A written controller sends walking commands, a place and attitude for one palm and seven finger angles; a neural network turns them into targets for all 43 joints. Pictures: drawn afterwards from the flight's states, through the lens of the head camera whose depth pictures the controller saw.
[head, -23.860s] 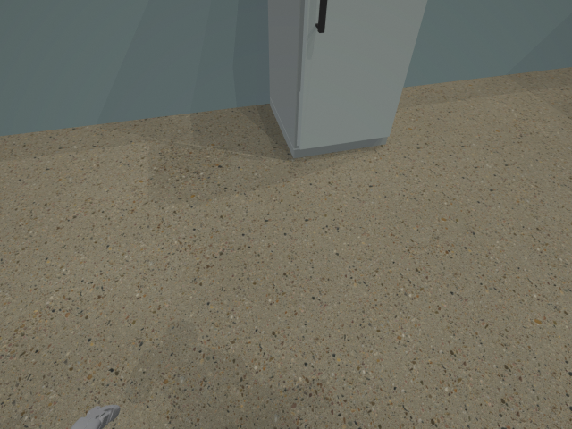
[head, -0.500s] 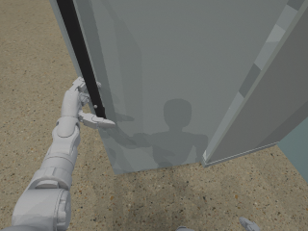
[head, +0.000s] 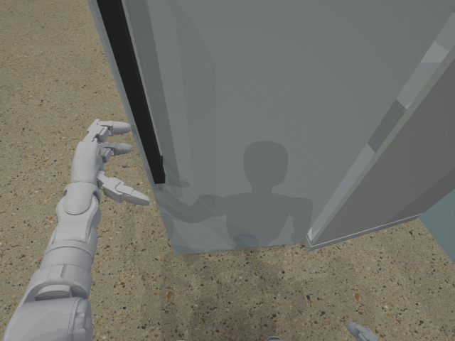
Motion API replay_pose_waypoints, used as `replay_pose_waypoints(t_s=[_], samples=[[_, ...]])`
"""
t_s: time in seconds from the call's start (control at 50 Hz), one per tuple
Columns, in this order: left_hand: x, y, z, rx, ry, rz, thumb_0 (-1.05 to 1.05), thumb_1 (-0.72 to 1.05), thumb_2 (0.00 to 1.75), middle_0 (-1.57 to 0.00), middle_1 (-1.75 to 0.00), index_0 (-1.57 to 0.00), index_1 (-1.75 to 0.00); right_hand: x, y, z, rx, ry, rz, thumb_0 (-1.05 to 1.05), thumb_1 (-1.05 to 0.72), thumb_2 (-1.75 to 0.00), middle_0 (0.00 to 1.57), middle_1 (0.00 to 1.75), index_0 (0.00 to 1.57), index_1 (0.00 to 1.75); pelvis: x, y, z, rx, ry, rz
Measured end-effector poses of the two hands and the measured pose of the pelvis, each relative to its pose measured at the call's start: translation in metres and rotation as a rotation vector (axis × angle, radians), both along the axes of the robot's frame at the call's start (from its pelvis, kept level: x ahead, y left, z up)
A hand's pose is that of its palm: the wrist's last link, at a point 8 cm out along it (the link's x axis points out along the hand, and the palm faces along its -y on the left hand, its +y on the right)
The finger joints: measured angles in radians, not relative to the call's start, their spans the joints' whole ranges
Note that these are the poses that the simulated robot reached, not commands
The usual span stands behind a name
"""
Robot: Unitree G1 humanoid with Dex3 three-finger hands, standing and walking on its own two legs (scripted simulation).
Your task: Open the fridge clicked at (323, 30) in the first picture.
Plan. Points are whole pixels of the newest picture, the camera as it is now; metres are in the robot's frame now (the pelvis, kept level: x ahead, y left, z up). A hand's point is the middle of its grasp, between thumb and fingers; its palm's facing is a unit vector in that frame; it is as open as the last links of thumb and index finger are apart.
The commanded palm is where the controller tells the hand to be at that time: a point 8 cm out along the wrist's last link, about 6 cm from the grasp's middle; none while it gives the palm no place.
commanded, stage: slip the hand off the handle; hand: left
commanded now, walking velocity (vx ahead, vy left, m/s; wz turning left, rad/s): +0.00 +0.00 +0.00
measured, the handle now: (135, 77) +0.46 +0.16 +0.21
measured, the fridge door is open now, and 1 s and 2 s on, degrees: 80 79 79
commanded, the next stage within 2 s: draw the hand back to the body in 1.02 s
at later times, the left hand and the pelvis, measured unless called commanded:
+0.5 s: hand (99, 178) +0.37 +0.24 +0.07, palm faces +0.07 -0.98 -0.18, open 14.7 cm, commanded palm +0.33 +0.28 +0.08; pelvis +0.00 +0.00 +0.00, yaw +0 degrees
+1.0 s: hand (96, 227) +0.28 +0.22 +0.06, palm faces +0.09 -0.98 -0.17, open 14.7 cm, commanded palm +0.24 +0.26 +0.08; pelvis -0.01 -0.01 +0.00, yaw +2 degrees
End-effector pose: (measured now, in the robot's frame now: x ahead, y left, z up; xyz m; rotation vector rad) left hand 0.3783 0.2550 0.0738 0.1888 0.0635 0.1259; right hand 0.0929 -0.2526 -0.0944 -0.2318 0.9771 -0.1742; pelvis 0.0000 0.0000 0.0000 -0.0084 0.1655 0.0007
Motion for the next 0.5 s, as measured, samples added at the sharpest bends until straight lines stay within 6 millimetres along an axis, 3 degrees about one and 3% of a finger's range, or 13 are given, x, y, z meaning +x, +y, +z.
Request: replay_pose_waypoints(t_s=[0.36,0.5], samples=[[-0.012,0.032,0.002,-0.001,-0.005,-0.018,-0.01,-0.55,0.20,-0.26,-1.15,-0.25,-1.15,-0.001,-0.004,-0.002,-0.026,0.009,0.010,0.01,-0.91,-0.90,0.21,0.30,0.20,0.30,-0.003,0.001,-0.005,-0.010,0.003,0.013],[-0.035,0.033,0.007,-0.011,-0.028,-0.051,-0.01,-0.55,0.20,-0.25,-1.15,-0.25,-1.15,-0.001,-0.002,-0.002,-0.004,-0.007,0.013,0.01,-0.91,-0.90,0.21,0.30,0.20,0.30,-0.001,0.002,-0.003,-0.012,-0.005,0.009]])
